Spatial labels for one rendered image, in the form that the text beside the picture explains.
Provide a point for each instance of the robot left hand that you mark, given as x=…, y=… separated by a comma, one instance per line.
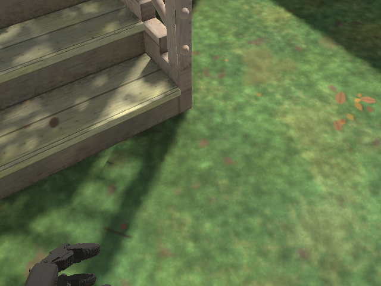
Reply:
x=46, y=272

